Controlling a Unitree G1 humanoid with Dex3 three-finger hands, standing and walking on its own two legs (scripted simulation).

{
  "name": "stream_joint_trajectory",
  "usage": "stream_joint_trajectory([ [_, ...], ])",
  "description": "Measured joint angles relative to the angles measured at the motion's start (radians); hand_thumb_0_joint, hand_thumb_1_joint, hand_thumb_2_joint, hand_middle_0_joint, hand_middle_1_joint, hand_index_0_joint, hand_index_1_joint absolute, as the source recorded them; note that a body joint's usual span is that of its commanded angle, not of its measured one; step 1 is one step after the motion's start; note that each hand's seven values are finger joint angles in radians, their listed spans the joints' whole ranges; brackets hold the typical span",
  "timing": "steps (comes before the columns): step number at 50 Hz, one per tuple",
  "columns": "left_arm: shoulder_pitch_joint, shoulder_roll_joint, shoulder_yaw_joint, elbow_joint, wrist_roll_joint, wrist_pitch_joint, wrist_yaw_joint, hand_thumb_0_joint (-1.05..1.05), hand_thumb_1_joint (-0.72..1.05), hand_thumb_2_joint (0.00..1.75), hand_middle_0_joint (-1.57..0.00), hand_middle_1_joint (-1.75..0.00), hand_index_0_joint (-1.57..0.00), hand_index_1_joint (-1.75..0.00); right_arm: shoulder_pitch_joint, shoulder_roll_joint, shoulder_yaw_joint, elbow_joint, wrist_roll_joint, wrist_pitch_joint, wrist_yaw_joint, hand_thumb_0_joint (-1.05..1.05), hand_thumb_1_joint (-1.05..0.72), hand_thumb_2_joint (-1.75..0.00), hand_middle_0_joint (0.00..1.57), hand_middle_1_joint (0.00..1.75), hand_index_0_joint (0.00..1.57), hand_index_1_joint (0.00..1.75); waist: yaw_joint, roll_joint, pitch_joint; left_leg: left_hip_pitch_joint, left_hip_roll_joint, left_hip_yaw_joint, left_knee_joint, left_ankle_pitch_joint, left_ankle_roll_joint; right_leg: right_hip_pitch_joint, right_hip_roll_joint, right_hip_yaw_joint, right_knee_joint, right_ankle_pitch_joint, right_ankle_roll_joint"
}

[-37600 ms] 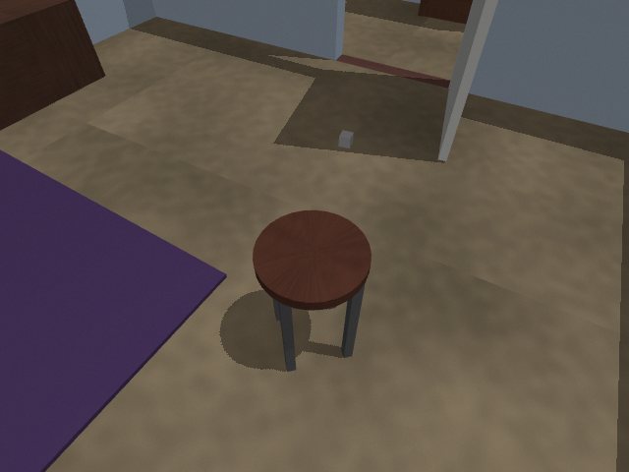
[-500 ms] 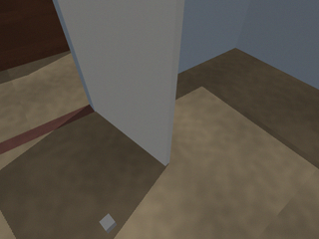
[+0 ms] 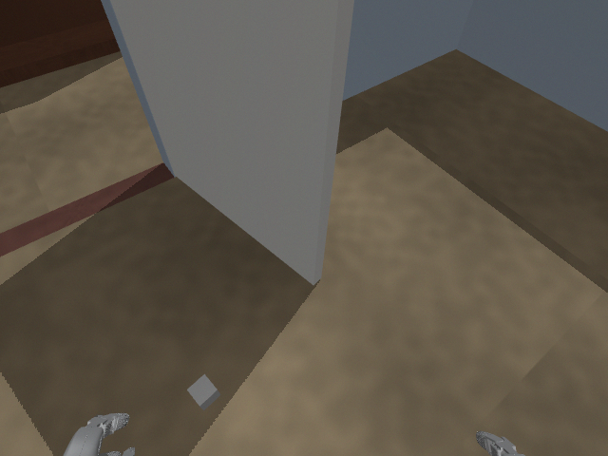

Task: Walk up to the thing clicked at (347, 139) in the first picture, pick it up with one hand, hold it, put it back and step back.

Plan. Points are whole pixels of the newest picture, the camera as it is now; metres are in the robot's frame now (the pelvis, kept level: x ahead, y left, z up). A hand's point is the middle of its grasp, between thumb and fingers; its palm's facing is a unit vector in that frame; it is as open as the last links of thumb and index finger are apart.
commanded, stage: rise first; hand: left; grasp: from above
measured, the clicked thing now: (204, 392) +0.38 +0.29 -0.73
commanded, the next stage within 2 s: none
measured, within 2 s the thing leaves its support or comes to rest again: neither
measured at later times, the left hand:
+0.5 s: hand out of the picture +0.14 +0.28 -0.22, palm faces -0.14 -0.82 -0.55, open 13.1 cm
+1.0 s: hand out of the picture +0.15 +0.31 -0.34, palm faces -0.32 -0.55 -0.77, open 12.8 cm
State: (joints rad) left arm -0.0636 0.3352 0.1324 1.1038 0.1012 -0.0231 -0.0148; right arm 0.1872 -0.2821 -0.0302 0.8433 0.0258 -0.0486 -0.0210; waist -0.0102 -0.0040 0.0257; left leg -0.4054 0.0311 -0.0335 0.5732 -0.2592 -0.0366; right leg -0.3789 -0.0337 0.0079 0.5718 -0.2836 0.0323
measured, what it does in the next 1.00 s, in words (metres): lowers itself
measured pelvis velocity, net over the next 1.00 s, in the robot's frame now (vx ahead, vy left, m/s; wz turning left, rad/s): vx -0.03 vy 0.00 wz -0.01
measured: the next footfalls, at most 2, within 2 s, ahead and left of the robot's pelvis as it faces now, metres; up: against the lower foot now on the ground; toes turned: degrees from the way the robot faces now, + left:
none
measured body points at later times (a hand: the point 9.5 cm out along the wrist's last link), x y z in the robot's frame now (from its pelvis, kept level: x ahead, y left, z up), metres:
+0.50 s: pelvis +0.00 +0.01 -0.08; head +0.10 +0.02 +0.36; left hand +0.15 +0.32 -0.19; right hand +0.16 -0.25 -0.18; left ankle +0.02 +0.14 -0.73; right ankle +0.00 -0.14 -0.73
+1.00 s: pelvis -0.03 +0.00 -0.19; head +0.12 +0.01 +0.23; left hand +0.17 +0.33 -0.30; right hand +0.17 -0.25 -0.30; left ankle +0.02 +0.14 -0.73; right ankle +0.00 -0.14 -0.73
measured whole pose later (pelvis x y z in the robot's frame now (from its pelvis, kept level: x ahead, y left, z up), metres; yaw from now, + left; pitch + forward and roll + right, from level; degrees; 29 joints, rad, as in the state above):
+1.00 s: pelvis -0.03 +0.00 -0.19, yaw -1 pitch +30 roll -2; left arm -0.02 0.35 0.13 0.70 0.60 0.19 0.27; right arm 0.07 -0.26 -0.04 0.64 -0.01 -0.18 -0.01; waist 0.00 0.01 -0.20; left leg -1.49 0.02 -0.09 1.60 -0.63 -0.05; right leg -1.45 -0.02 0.01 1.59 -0.66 0.04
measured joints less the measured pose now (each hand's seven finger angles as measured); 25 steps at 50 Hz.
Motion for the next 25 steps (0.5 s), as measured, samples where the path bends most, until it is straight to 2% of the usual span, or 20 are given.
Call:
stream_joint_trajectory([
  [2, -0.007, 0.002, 0.023, -0.034, 0.034, 0.014, 0.003, 0.01, 0.55, 0.86, -0.25, -0.58, -0.24, -0.59, 0.013, 0.02, -0.008, -0.038, -0.005, -0.001, 0.006, 0.01, -0.91, -0.9, 0.2, 0.3, 0.2, 0.3, -0.002, -0.004, -0.013, -0.045, 0.001, 0.005, 0.046, -0.021, 0.0, -0.048, 0.002, 0.007, 0.048, -0.02, 0.0],
  [5, 0.011, -0.004, 0.027, -0.088, 0.07, 0.061, 0.016, 0.0, 0.36, 0.84, -0.25, -0.68, -0.24, -0.68, 0.034, 0.038, -0.011, -0.084, -0.005, 0.005, 0.018, 0.01, -0.9, -0.9, 0.2, 0.3, 0.21, 0.3, -0.01, 0.0, -0.033, -0.089, 0.0, 0.006, 0.093, -0.045, 0.001, -0.091, 0.002, 0.009, 0.091, -0.042, 0.001],
  [9, 0.041, -0.016, 0.03, -0.144, 0.105, 0.125, 0.034, 0.0, 0.09, 0.82, -0.25, -0.76, -0.25, -0.76, 0.052, 0.041, -0.011, -0.137, -0.008, 0.001, 0.032, 0.01, -0.88, -0.89, 0.2, 0.3, 0.21, 0.3, -0.012, 0.009, -0.061, -0.172, 0.0, 0.005, 0.18, -0.086, 0.004, -0.171, 0.003, 0.012, 0.172, -0.079, 0.004],
  [13, 0.087, -0.029, 0.044, -0.227, 0.138, 0.149, 0.05, 0.0, -0.13, 0.82, -0.27, -0.8, -0.26, -0.81, 0.053, 0.039, -0.018, -0.176, -0.013, -0.021, 0.036, 0.01, -0.88, -0.89, 0.2, 0.3, 0.21, 0.3, -0.007, 0.01, -0.08, -0.275, 0.0, 0.002, 0.295, -0.139, 0.005, -0.272, 0.004, 0.014, 0.283, -0.13, 0.008],
  [19, 0.162, -0.038, 0.048, -0.374, 0.195, 0.174, 0.072, 0.0, -0.3, 0.82, -0.28, -0.83, -0.27, -0.84, 0.029, 0.036, -0.024, -0.209, -0.02, -0.045, 0.029, 0.01, -0.89, -0.89, 0.2, 0.3, 0.21, 0.3, 0.001, 0.01, -0.103, -0.414, 0.001, -0.008, 0.449, -0.208, 0.005, -0.404, 0.008, 0.01, 0.429, -0.197, 0.01],
  [25, 0.218, -0.044, 0.039, -0.492, 0.227, 0.221, 0.097, 0.0, -0.36, 0.81, -0.28, -0.85, -0.27, -0.86, 0.001, 0.043, -0.021, -0.233, -0.024, -0.065, 0.021, 0.01, -0.9, -0.9, 0.2, 0.3, 0.21, 0.3, 0.002, 0.012, -0.127, -0.519, 0.003, -0.02, 0.556, -0.253, 0.005, -0.501, 0.012, 0.003, 0.525, -0.24, 0.011],
])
